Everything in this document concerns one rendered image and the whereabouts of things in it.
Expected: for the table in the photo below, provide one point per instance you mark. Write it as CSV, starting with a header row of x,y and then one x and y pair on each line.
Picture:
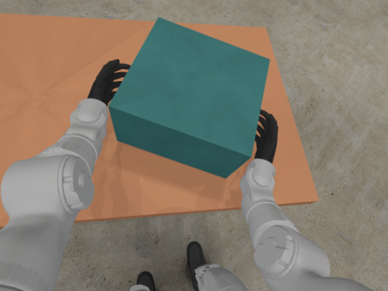
x,y
48,65

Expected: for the robot right forearm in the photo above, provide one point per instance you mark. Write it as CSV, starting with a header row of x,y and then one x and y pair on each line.
x,y
258,205

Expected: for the left robot hand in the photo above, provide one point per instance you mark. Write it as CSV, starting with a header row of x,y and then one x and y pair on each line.
x,y
103,85

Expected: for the left robot upper arm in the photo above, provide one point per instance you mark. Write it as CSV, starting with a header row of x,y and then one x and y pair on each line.
x,y
42,197

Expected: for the right robot upper arm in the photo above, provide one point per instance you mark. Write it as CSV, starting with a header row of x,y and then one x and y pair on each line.
x,y
289,261

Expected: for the right robot hand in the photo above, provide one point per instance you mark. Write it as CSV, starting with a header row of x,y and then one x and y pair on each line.
x,y
266,143

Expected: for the robot left forearm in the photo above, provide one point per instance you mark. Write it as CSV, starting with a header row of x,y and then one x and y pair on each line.
x,y
84,137

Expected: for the carton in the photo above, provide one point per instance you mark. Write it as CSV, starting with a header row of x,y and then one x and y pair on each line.
x,y
191,98

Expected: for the robot right shin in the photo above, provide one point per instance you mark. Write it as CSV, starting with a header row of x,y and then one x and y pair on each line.
x,y
200,269

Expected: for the right robot thigh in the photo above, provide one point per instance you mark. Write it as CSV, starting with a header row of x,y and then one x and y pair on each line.
x,y
220,279

